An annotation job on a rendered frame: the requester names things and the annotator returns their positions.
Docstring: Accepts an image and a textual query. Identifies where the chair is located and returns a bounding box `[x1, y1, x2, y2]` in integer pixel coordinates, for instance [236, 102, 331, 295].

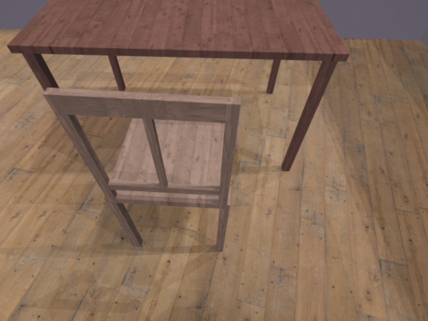
[43, 88, 241, 251]

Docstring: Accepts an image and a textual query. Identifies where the table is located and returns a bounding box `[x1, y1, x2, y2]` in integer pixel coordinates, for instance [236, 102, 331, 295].
[7, 0, 350, 171]

